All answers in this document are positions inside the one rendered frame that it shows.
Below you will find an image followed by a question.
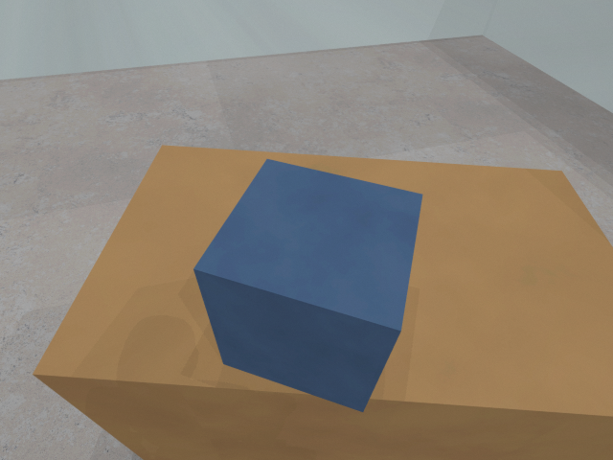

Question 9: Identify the pedestal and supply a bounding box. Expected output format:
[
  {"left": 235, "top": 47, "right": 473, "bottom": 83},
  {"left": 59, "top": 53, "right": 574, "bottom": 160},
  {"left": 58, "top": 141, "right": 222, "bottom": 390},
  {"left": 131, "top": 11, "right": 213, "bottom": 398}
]
[{"left": 33, "top": 145, "right": 613, "bottom": 460}]

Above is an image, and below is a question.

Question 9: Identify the carton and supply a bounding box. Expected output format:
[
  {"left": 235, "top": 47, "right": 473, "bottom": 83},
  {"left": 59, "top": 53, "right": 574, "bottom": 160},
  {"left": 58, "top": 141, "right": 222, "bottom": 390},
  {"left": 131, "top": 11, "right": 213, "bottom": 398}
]
[{"left": 193, "top": 159, "right": 422, "bottom": 412}]

